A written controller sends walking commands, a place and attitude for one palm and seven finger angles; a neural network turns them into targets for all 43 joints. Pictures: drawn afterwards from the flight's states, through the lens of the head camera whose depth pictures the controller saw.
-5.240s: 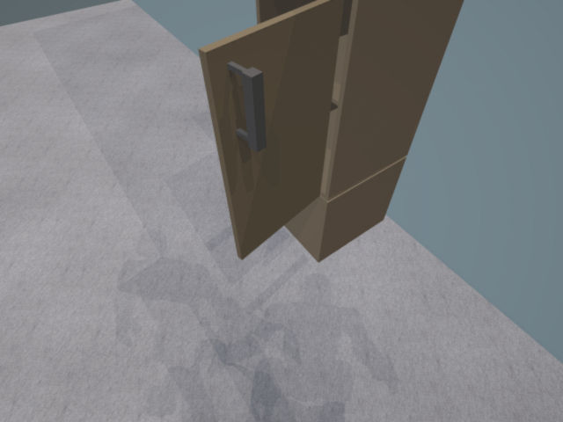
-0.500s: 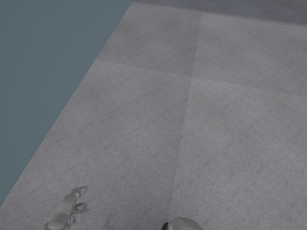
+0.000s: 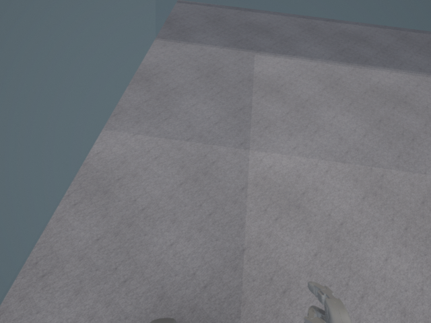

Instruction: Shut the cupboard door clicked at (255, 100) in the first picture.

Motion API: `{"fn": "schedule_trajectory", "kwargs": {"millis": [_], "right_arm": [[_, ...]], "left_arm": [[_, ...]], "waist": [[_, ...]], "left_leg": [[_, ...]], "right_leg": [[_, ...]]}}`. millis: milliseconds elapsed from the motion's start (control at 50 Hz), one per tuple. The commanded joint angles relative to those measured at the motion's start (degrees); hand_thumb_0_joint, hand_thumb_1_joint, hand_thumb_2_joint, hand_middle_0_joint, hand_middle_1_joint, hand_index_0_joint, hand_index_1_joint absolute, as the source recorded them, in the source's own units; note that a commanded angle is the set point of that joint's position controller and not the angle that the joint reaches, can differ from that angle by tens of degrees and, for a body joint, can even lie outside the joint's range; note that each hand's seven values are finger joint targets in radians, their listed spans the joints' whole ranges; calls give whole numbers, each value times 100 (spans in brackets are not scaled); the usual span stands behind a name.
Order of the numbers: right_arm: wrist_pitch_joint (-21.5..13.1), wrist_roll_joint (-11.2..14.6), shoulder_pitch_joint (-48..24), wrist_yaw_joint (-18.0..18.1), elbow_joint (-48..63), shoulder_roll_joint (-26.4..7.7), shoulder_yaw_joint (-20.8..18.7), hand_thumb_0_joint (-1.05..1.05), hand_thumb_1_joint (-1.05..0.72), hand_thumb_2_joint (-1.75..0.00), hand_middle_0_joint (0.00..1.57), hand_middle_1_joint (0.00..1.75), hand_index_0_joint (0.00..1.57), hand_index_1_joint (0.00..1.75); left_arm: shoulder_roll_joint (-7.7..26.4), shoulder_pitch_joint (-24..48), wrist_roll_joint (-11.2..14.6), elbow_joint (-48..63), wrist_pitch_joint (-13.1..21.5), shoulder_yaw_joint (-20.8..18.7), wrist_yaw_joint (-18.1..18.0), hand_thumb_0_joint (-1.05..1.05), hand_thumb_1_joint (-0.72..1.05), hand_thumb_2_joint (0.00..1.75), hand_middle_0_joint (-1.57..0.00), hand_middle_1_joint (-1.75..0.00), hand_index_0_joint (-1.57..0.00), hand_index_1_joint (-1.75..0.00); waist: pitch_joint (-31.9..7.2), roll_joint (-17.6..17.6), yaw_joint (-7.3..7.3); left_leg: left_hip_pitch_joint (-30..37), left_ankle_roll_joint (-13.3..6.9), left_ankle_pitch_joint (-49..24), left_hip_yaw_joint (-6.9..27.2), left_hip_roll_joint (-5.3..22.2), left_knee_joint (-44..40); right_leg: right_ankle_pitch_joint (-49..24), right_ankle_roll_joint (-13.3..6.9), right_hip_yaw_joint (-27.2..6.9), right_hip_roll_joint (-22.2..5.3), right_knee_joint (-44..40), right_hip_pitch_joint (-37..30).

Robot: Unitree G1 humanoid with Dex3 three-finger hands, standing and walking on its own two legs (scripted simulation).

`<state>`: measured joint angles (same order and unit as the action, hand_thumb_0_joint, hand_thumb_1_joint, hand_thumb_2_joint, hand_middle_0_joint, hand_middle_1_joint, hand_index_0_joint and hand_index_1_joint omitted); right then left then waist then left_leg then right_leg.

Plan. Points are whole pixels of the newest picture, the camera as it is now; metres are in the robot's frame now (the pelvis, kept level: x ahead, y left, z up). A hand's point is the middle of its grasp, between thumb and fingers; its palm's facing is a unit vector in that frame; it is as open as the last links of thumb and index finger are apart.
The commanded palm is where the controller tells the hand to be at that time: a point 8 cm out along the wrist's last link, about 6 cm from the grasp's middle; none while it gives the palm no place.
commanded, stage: walk around to get in front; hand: left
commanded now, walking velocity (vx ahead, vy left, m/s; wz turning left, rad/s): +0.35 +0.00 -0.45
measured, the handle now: out of the picture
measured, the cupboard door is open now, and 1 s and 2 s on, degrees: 100 100 100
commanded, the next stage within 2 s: walk to a spot facing it in 0.16 s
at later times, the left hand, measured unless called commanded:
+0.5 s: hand (185, 219) +0.37 +0.11 -0.15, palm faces -0.12 -0.98 -0.18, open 7.4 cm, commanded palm none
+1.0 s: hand (164, 226) +0.35 +0.16 -0.15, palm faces +0.27 -0.92 -0.29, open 7.4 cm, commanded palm none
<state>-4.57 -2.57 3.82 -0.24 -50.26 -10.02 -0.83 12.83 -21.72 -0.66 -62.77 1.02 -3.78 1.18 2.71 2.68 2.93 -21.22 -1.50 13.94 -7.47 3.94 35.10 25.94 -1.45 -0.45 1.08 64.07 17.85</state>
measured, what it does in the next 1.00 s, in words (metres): walks ahead: right foot, then left foot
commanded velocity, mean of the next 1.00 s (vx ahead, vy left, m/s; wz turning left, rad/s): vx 0.06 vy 0.00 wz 0.33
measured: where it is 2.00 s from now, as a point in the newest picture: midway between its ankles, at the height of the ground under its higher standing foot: (239, 295)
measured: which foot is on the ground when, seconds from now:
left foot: down 0.00-0.34, up 0.36-0.62, down 0.64-0.98, up 1.00-1.00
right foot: up 0.00-0.32, down 0.34-0.64, up 0.66-0.96, down 0.98-1.00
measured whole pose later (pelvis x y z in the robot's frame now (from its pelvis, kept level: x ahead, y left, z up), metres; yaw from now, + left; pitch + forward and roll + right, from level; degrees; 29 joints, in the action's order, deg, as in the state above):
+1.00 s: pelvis +0.30 -0.08 +0.00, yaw +14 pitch +2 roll +0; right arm 3.0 -1.4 12.1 0.1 -54.3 -13.9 -4.1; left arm 14.3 -9.1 -0.8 -52.5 -1.3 -4.3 -0.5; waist 1.8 -0.7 -0.9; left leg -23.6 1.6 18.3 2.8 0.2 37.3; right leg 16.9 2.2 2.0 -3.2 32.0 17.3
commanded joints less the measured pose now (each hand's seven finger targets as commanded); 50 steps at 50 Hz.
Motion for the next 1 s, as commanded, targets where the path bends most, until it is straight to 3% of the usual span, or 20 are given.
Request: {"fn": "schedule_trajectory", "kwargs": {"millis": [0,80,220,240,280,300,320,340,360,460,580,600,620,660,700,760,900,920,960,980], "right_arm": [[-6,66,1232,147,-261,-869,-281,0,-90,-90,20,30,20,30],[-37,82,1386,141,-405,-952,-312,0,-90,-90,20,30,20,30],[102,24,1850,111,-630,-1085,-363,0,-90,-90,20,30,20,30],[128,21,1862,113,-655,-1034,-344,0,-90,-90,20,30,20,30],[131,92,1843,112,-752,-948,-238,0,-90,-90,20,30,20,30],[104,194,1880,75,-709,-712,-182,0,-90,-90,20,30,20,30],[141,291,2035,108,-600,-481,-145,0,-90,-90,20,30,20,30],[231,281,1894,129,-573,-702,-169,0,-90,-90,20,30,20,30],[240,263,1814,97,-555,-416,-123,0,-90,-90,20,30,20,30],[445,178,2091,79,-930,-185,-101,0,-90,-90,20,30,20,30],[457,135,2139,-14,-843,-312,-159,0,-90,-90,20,30,20,30],[421,89,2325,7,-802,-731,-258,0,-90,-90,20,30,20,30],[391,55,2390,67,-691,-1218,-373,0,-90,-90,20,30,20,30],[426,53,2224,169,-545,-1356,-439,0,-90,-90,20,30,20,30],[365,63,2030,220,-548,-1143,-394,0,-90,-90,20,30,20,30],[361,90,1627,238,-429,-1166,-410,0,-90,-90,20,30,20,30],[608,104,722,112,-59,-1445,-583,0,-90,-90,20,30,20,30],[641,140,534,88,50,-1369,-582,0,-90,-90,20,30,20,30],[681,181,216,-3,339,-800,-522,0,-90,-90,20,30,20,30],[707,137,240,-48,336,-1011,-558,0,-90,-90,20,30,20,30]], "left_arm": [[197,698,-115,835,99,-92,113,0,90,90,-20,-30,-20,-30],[35,837,-106,934,-32,-59,214,0,90,90,-20,-30,-20,-30],[91,1840,-109,1252,-73,-72,249,0,90,90,-20,-30,-20,-30],[161,1804,-110,1262,-46,-76,231,0,90,90,-20,-30,-20,-30],[367,681,-133,852,86,-89,142,0,90,90,-20,-30,-20,-30],[871,-186,-171,574,195,-205,36,0,90,90,-20,-30,-20,-30],[1383,-713,-70,404,228,-292,-35,0,90,90,-20,-30,-20,-30],[1322,-391,26,479,184,-257,-122,0,90,90,-20,-30,-20,-30],[1383,154,19,588,118,-192,-136,0,90,90,-20,-30,-20,-30],[615,1247,-31,812,195,0,-209,0,90,90,-20,-30,-20,-30],[591,1253,31,780,46,-80,-205,0,90,90,-20,-30,-20,-30],[344,1142,31,868,-22,-80,-200,0,90,90,-20,-30,-20,-30],[87,1051,98,1028,-90,-38,-208,0,90,90,-20,-30,-20,-30],[181,1521,14,1324,-158,-47,-213,0,90,90,-20,-30,-20,-30],[200,1790,-30,1248,-136,-75,-196,0,90,90,-20,-30,-20,-30],[178,1624,20,1224,-176,-54,-190,0,90,90,-20,-30,-20,-30],[370,921,18,1154,-221,-107,-195,0,90,90,-20,-30,-20,-30],[531,635,3,1110,-190,-160,-216,0,90,90,-20,-30,-20,-30],[1461,494,-126,1236,-121,-317,-291,0,90,90,-20,-30,-20,-30],[1363,804,-77,1343,-119,-228,-301,0,90,90,-20,-30,-20,-30]], "waist": [[301,-1237,-395],[-200,-1259,-315],[247,-1002,-527],[199,-934,-486],[-402,-505,50],[-1088,449,388],[-1830,1443,413],[-1552,776,324],[-802,569,121],[-468,621,-521],[-457,45,-620],[-590,-1092,-643],[-687,-2462,-677],[-609,-1481,-725],[-664,-1381,-681],[-827,-1103,-523],[-512,-1104,-245],[-452,-785,-90],[-154,1741,128],[-70,1246,-51]], "left_leg": [[856,-510,69,1618,1766,-2503],[1149,-395,-623,428,1420,-2401],[1382,-322,-1074,-127,1597,-2085],[1301,-283,-1335,-130,1603,-1790],[871,-31,-2600,-382,1101,-230],[-309,235,-1683,-685,597,1257],[-1013,445,2241,-360,-62,2884],[-1045,331,2292,469,212,3295],[-1231,391,2348,422,382,3237],[-364,490,1086,378,383,2105],[779,481,-942,-37,84,-367],[993,162,-1854,976,622,-847],[1224,-607,-3176,2694,1802,-1361],[924,-1082,-2013,3149,2040,-1640],[1272,-892,-3072,2882,1664,-1374],[1341,-722,-3550,2021,1296,-1173],[-6,-450,-700,2222,808,-1332],[-525,-227,-40,2068,517,-1069],[-1613,468,1930,636,-632,1645],[-1357,365,1927,953,-283,2699]], "right_leg": [[-814,145,-176,-757,801,1932],[-1144,224,262,-748,-771,1401],[-1333,149,785,-530,-2351,1025],[-1267,89,740,-496,-2619,638],[-1824,-93,775,-199,-3408,-1328],[-2639,-469,-436,-1279,-3561,-2941],[-3821,-1157,-2051,-2881,-4110,-3534],[-3722,-1329,-1734,-2891,-4416,-2910],[-2855,-1342,-1496,-2930,-4610,-2035],[-4544,-695,484,-2148,-4543,-643],[-2565,-85,1187,-1754,-3397,-320],[-1325,224,1341,-1274,-2526,1],[1096,574,1219,-668,-1393,860],[1078,468,270,-579,92,1146],[510,560,64,-619,402,1689],[186,649,76,-551,-301,1266],[-647,512,423,-158,-2975,-563],[-1015,466,325,-321,-3839,-1149],[-66,-511,-2276,-2862,-5531,-991],[-52,-727,-1974,-2959,-5470,-267]]}}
